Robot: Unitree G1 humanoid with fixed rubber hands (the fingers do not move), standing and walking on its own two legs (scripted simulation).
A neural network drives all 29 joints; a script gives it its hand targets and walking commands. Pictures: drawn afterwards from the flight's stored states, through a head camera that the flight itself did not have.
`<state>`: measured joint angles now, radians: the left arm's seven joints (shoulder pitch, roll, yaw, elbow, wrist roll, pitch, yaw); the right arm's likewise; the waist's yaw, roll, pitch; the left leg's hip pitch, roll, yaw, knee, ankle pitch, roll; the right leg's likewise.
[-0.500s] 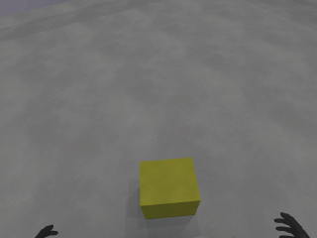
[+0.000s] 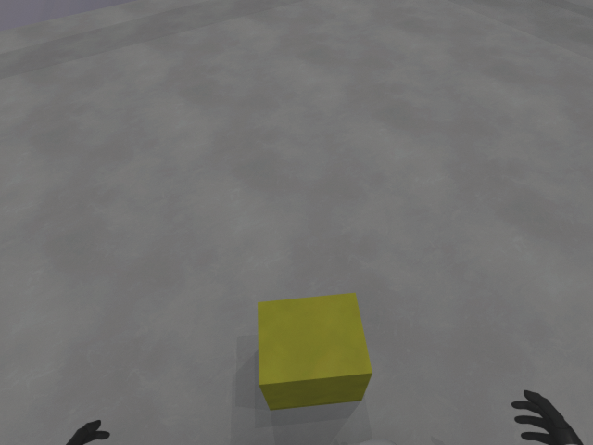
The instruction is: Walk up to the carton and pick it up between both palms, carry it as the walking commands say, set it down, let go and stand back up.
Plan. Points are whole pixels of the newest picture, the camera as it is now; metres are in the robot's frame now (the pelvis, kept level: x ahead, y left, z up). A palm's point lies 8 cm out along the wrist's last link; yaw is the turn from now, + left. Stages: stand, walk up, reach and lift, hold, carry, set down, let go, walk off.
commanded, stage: walk up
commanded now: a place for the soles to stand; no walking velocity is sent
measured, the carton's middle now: (311, 353) +0.44 +0.00 -0.62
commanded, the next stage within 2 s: reach and lift in 0.76 s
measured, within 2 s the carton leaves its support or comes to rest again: neither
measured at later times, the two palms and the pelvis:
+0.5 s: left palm out of the picture +0.10 +0.33 -0.08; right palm out of the picture +0.10 -0.33 -0.09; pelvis +0.00 +0.00 +0.00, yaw -1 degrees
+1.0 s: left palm (89, 442) +0.14 +0.31 -0.08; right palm (522, 397) +0.18 -0.30 -0.09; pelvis -0.03 +0.00 -0.01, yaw +7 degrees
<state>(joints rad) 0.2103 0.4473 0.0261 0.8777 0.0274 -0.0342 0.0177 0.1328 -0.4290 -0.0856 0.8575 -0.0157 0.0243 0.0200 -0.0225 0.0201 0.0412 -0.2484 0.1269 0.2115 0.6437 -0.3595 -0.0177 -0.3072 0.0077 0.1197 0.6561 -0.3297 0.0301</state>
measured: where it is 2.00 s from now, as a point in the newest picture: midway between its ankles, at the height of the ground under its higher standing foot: outside the picture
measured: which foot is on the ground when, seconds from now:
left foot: down 0.00-1.00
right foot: down 0.00-1.00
